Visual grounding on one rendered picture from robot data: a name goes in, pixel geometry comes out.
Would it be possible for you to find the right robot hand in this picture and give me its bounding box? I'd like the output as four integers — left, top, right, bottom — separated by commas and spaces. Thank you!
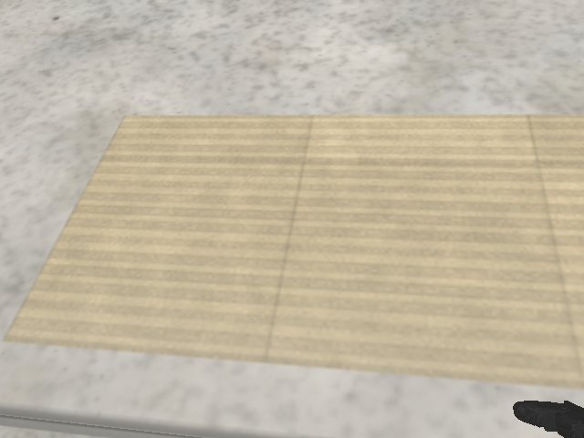
513, 401, 584, 438

